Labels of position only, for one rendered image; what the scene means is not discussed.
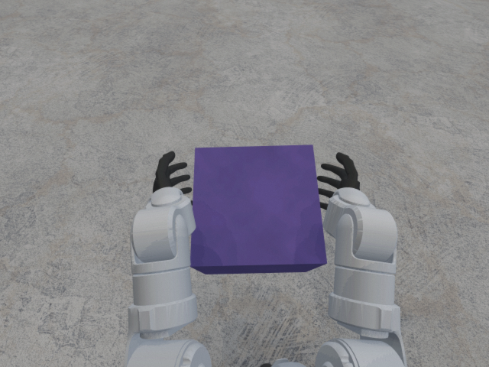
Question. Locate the robot left upper arm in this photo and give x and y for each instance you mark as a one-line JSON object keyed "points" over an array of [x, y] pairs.
{"points": [[170, 353]]}

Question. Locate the robot right upper arm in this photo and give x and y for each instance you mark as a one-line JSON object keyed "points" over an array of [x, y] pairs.
{"points": [[339, 352]]}

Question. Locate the robot right forearm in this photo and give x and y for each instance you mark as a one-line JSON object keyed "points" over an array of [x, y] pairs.
{"points": [[366, 249]]}

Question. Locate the robot right hand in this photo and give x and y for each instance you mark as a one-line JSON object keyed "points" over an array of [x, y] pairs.
{"points": [[349, 176]]}

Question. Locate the carton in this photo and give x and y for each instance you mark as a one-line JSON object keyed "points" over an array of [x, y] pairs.
{"points": [[256, 210]]}

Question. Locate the robot left hand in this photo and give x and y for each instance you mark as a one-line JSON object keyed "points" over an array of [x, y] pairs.
{"points": [[163, 174]]}

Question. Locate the robot left forearm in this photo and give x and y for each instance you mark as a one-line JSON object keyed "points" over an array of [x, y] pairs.
{"points": [[160, 260]]}

